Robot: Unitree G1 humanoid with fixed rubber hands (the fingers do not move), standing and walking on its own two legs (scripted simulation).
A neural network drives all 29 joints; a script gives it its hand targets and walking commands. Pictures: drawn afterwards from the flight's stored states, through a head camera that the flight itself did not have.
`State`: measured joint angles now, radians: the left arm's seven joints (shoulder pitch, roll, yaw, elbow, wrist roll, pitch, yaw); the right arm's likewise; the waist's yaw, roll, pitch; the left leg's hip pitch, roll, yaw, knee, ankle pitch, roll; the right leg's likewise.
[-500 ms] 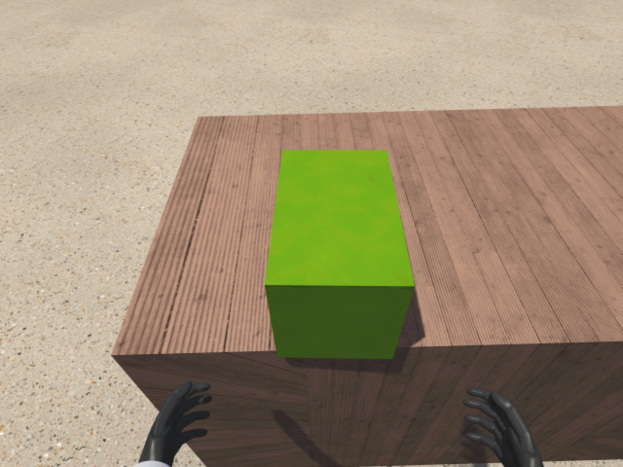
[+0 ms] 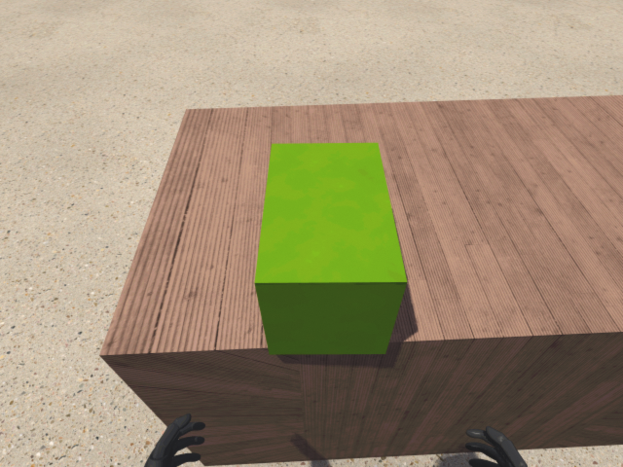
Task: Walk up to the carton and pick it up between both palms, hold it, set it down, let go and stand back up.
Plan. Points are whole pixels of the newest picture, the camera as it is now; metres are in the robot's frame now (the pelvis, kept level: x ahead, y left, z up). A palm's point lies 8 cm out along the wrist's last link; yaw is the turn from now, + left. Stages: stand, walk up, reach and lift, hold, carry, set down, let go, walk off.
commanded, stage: let go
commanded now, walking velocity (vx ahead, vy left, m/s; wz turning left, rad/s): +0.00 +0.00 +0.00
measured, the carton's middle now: (325, 244) +0.45 +0.02 +0.03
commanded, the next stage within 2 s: stand in 0.26 s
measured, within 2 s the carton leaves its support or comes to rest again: neither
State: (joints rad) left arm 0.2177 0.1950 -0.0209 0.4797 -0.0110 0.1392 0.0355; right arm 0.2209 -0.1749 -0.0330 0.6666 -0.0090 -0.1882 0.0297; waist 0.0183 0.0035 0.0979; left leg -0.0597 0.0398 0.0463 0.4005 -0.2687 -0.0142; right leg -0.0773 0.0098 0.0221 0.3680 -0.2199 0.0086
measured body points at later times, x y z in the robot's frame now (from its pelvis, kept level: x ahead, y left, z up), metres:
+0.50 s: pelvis +0.00 +0.00 -0.02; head +0.00 +0.00 +0.43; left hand +0.09 +0.24 -0.13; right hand +0.07 -0.26 -0.15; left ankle -0.03 +0.12 -0.74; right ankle -0.01 -0.13 -0.74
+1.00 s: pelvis -0.02 +0.02 -0.01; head -0.03 +0.01 +0.44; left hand +0.02 +0.24 -0.16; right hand -0.06 -0.20 -0.17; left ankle -0.03 +0.12 -0.74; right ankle -0.01 -0.13 -0.74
